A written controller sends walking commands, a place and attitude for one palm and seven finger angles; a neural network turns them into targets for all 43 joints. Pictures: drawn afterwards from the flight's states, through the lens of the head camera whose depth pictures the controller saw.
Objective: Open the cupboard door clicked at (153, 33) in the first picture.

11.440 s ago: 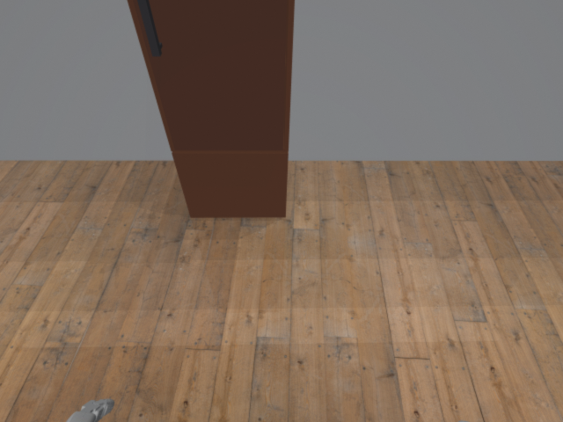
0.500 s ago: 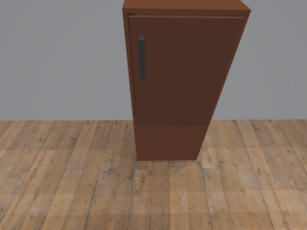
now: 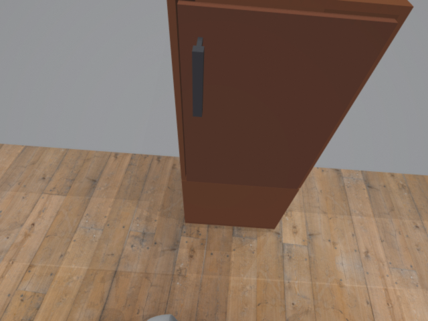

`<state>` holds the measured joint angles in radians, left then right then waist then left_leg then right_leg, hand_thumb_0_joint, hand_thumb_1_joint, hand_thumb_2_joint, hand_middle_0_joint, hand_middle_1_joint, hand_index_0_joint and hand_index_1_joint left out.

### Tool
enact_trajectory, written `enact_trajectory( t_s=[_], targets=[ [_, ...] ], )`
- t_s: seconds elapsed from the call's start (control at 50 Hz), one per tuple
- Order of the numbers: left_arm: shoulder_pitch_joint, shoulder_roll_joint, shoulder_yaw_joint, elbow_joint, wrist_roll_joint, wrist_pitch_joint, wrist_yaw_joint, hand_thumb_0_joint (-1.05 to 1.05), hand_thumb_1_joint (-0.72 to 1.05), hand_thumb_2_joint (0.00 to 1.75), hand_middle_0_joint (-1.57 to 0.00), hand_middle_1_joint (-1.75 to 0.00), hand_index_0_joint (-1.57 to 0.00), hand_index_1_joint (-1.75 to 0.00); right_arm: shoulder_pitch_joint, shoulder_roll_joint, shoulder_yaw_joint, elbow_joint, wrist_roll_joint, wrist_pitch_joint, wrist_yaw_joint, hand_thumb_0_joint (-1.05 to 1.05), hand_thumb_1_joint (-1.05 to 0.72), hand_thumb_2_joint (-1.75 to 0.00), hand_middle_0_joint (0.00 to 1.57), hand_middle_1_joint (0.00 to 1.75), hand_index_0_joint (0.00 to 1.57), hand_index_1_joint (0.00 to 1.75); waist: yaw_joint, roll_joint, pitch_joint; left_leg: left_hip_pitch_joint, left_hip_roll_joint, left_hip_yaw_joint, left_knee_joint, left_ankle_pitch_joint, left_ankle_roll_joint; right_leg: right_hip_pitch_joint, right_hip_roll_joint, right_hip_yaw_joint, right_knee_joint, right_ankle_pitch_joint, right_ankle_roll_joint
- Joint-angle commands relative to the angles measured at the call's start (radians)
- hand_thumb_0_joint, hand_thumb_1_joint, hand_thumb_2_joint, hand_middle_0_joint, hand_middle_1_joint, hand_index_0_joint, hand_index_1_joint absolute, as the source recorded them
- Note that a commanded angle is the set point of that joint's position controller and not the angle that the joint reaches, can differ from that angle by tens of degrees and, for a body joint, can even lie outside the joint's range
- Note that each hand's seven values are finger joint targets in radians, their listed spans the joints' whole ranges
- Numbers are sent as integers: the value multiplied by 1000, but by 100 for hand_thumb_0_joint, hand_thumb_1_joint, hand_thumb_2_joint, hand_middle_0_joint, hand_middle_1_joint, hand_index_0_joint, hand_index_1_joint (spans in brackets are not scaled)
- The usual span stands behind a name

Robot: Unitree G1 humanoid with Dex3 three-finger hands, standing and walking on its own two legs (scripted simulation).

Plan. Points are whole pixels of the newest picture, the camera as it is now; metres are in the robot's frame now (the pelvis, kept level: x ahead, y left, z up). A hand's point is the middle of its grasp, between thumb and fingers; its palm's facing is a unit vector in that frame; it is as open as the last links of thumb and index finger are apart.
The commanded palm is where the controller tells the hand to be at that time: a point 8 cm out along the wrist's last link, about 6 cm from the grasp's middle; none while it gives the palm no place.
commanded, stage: shuffle to correct the standing spot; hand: left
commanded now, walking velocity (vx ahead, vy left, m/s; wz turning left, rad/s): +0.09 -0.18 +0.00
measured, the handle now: (198, 79) +0.56 +0.09 +0.13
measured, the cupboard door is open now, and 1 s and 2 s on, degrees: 0 0 0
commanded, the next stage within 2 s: come to a stop and stand still in 1.24 s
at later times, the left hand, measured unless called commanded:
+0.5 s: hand (174, 299) +0.18 +0.09 -0.16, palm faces +0.04 -0.97 -0.22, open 7.4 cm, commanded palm none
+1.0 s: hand (197, 302) +0.18 +0.04 -0.15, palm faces +0.04 -0.96 -0.28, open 7.4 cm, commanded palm none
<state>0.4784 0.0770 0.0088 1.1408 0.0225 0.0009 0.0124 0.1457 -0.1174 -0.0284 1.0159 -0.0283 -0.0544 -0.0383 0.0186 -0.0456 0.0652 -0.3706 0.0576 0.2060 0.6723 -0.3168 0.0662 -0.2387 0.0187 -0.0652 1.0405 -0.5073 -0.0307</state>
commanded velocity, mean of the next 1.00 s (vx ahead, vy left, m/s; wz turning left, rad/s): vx -0.13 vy -0.09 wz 0.00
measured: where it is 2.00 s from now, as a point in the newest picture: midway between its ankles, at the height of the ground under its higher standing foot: outside the picture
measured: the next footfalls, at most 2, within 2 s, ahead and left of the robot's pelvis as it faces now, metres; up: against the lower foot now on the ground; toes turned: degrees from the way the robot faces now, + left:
right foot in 0.32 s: +0.19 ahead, -0.23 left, +0.00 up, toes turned -6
left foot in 0.58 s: +0.15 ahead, -0.02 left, +0.00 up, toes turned +11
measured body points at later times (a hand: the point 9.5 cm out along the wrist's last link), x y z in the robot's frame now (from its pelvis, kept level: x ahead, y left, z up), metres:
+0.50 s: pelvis +0.12 -0.09 +0.01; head +0.17 -0.09 +0.45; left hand +0.18 +0.15 -0.14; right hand +0.14 -0.35 -0.14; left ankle +0.06 +0.00 -0.66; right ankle +0.15 -0.22 -0.72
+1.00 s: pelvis +0.11 -0.16 +0.01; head +0.17 -0.18 +0.45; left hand +0.18 +0.09 -0.13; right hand +0.18 -0.41 -0.15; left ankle +0.11 -0.03 -0.71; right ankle +0.10 -0.30 -0.72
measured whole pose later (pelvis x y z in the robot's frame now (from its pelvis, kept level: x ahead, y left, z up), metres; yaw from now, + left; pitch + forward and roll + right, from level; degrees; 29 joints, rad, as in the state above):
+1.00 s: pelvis +0.11 -0.16 +0.01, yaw +1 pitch +1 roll +0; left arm 0.17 0.20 0.06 0.94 0.03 0.03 0.02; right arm 0.16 -0.20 -0.08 0.97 -0.02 0.05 -0.03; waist 0.00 0.04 0.11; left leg -0.34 0.11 0.10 0.67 -0.38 -0.03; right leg -0.26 -0.04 -0.04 0.55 -0.27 0.02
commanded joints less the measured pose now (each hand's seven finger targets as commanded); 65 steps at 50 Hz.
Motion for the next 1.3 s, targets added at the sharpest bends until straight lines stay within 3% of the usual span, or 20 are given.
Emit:
enact_trajectory(
  t_s=[0.0, 0.08, 0.22, 0.28, 0.3, 0.32, 0.34, 0.4, 0.5, 0.54, 0.58, 0.6, 0.68, 0.76, 0.84, 0.92, 0.96, 0.98, 1.06, 1.28],
  targets=[
    [-53, 93, 50, -115, 16, -9, -6, 0, 90, 90, -20, -30, -20, -30, 221, -155, -34, 40, 4, -5, -27, 0, -90, -90, 20, 30, 20, 30, -57, 118, 39, 176, 394, -424, -388, 466, 156, -358, -122, 129, 291, 117, 35],
    [-12, 47, 56, -120, 14, 26, -26, 0, 90, 90, -20, -30, -20, -30, 140, -155, -41, 13, -2, -11, -19, 0, -90, -90, 20, 30, 20, 30, 6, 164, -11, 66, 268, -153, -375, 461, 70, -222, -132, 51, 8, 219, 68],
    [-166, 128, 68, -186, 9, 27, -42, 0, 90, 90, -20, -30, -20, -30, 126, -250, -82, -3, -11, 29, -6, 0, -90, -90, 20, 30, 20, 30, -31, 258, -2, 115, 254, -148, -296, 341, 24, -130, -96, -62, -386, 277, 79],
    [-50, 218, 86, -159, 12, 6, -38, 0, 90, 90, -20, -30, -20, -30, 140, -242, -87, -2, -7, 42, -1, 0, -90, -90, 20, 30, 20, 30, 32, 56, -102, 51, 160, -92, -18, 219, -61, 137, -98, -38, -614, 467, 55],
    [-22, 323, 106, -154, 22, 0, -24, 0, 90, 90, -20, -30, -20, -30, 179, -160, -71, -14, 2, 48, 3, 0, -90, -90, 20, 30, 20, 30, 43, -264, -156, -121, 30, -11, 237, -154, -103, 266, -315, 179, -659, 714, -28],
    [-22, 349, 101, -164, 12, 9, -13, 0, 90, 90, -20, -30, -20, -30, 166, -130, -55, -47, 12, 63, -10, 0, -90, -90, 20, 30, 20, 30, 48, -322, -217, -136, -7, -107, 409, -389, -99, 236, -403, 262, -668, 889, -122],
    [-58, 323, 96, -186, 14, 16, -2, 0, 90, 90, -20, -30, -20, -30, 156, -120, -52, -56, 16, 73, -17, 0, -90, -90, 20, 30, 20, 30, 40, -197, -177, -131, 16, -162, 483, -366, -84, 162, -413, 222, -673, 854, -169],
    [-212, 257, 81, -223, 19, 27, 14, 0, 90, 90, -20, -30, -20, -30, 138, -152, -54, -29, 18, 77, -10, 0, -90, -90, 20, 30, 20, 30, -7, -204, -121, -147, 42, -168, 522, -263, -87, 96, -325, 103, -628, 849, -175],
    [-254, 257, 69, -242, 18, 35, 26, 0, 90, 90, -20, -30, -20, -30, 194, -97, -37, -22, 19, 74, -2, 0, -90, -90, 20, 30, 20, 30, -46, -99, -122, 27, -4, -98, 82, -102, -85, 13, -291, 69, -557, 831, -155],
    [-244, 232, 67, -236, -3, 40, 22, 0, 90, 90, -20, -30, -20, -30, 265, -119, -42, 0, 17, 63, -2, 0, -90, -90, 20, 30, 20, 30, -71, -23, -160, 209, 20, -124, -227, 189, -75, -26, -232, 26, -441, 694, -72],
    [-227, 154, 52, -272, -9, 49, 20, 0, 90, 90, -20, -30, -20, -30, 263, -278, -74, -36, 3, 51, -17, 0, -90, -90, 20, 30, 20, 30, -80, 392, -130, 261, 432, -565, -342, 830, 134, -299, -40, 2, -90, -126, 63],
    [-245, 205, 62, -283, -2, 58, 23, 0, 90, 90, -20, -30, -20, -30, 225, -289, -73, -55, -3, 56, -18, 0, -90, -90, 20, 30, 20, 30, -81, 277, -127, 166, 450, -491, -311, 793, 194, -241, -47, 109, 91, -120, 49],
    [-235, 188, 77, -236, 3, 54, 17, 0, 90, 90, -20, -30, -20, -30, 86, -198, -51, -83, -4, 51, -32, 0, -90, -90, 20, 30, 20, 30, -25, 232, -54, 237, 274, -269, -243, 962, 115, -343, -32, 131, 203, 37, 72],
    [-259, 162, 68, -245, -4, 58, 11, 0, 90, 90, -20, -30, -20, -30, 114, -223, -69, -76, -3, 61, -29, 0, -90, -90, 20, 30, 20, 30, -46, 180, -129, 368, 253, -243, -213, 952, 102, -292, -25, 84, -17, 50, 84],
    [-268, 157, 66, -257, -5, 44, 7, 0, 90, 90, -20, -30, -20, -30, 104, -254, -86, -69, -5, 75, -15, 0, -90, -90, 20, 30, 20, 30, -55, 282, -146, 386, 260, -237, -191, 928, 84, -183, -32, 25, -287, 50, 70],
    [-165, 213, 79, -216, -1, 23, 6, 0, 90, 90, -20, -30, -20, -30, 71, -255, -97, -78, 8, 88, 1, 0, -90, -90, 20, 30, 20, 30, -1, 181, -175, 253, 169, -187, -66, 584, -20, 61, -65, 9, -676, 467, 66],
    [-156, 350, 101, -215, 16, 12, 23, 0, 90, 90, -20, -30, -20, -30, 52, -118, -69, -129, 17, 97, 5, 0, -90, -90, 20, 30, 20, 30, 19, -270, -159, -95, -65, -119, 269, -343, -110, 211, -414, 326, -602, 1353, -87],
    [-138, 328, 88, -216, 8, 13, 25, 0, 90, 90, -20, -30, -20, -30, 37, -129, -70, -126, 20, 116, -4, 0, -90, -90, 20, 30, 20, 30, 32, -213, -184, -71, -62, -248, 430, -356, -99, 126, -446, 269, -606, 1331, -166],
    [-303, 266, 77, -267, 6, 20, 33, 0, 90, 90, -20, -30, -20, -30, 48, -156, -75, -79, 15, 128, 8, 0, -90, -90, 20, 30, 20, 30, -28, -173, -70, -143, -56, -269, 652, -175, -117, 21, -323, 180, -637, 955, -147],
    [-212, 345, 104, -254, 16, 22, 36, 0, 90, 90, -20, -30, -20, -30, 6, -153, -56, -103, 14, 117, 33, 0, -90, -90, 20, 30, 20, 30, 48, -144, -130, -28, -54, -224, 217, -205, -132, 127, -379, 300, -685, 668, -168]
  ],
)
